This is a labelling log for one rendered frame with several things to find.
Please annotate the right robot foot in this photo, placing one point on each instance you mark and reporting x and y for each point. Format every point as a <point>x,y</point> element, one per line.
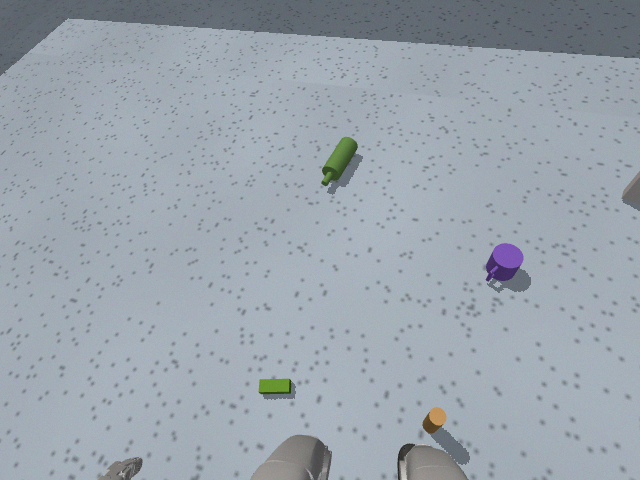
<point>403,452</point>

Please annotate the left robot hand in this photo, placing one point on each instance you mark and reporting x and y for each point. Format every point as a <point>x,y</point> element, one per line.
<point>123,470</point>

